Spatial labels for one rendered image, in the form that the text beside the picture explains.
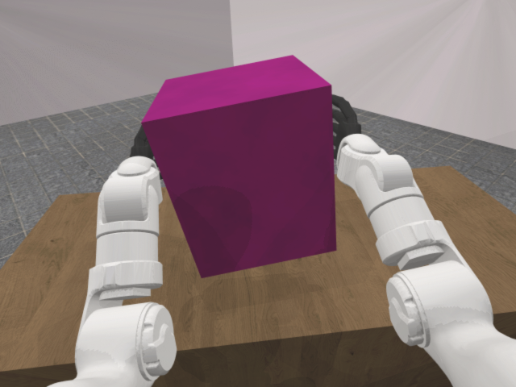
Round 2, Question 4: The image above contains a robot left upper arm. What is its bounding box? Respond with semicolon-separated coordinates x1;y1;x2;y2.
47;302;177;387

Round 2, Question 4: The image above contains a robot right upper arm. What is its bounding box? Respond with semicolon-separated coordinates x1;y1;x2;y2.
386;260;516;387

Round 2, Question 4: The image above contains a right robot forearm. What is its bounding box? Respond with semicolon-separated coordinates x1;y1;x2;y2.
336;134;493;321

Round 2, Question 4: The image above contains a robot left hand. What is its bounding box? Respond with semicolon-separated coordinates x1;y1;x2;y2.
129;125;163;179

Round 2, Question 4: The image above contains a left robot forearm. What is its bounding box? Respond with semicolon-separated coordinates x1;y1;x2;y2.
75;156;163;370

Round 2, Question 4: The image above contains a robot right hand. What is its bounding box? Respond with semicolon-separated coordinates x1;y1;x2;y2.
332;94;361;161

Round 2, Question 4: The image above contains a pedestal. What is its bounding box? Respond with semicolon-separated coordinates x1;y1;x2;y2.
0;166;516;387

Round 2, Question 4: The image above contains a carton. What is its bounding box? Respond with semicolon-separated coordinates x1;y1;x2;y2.
141;55;336;278

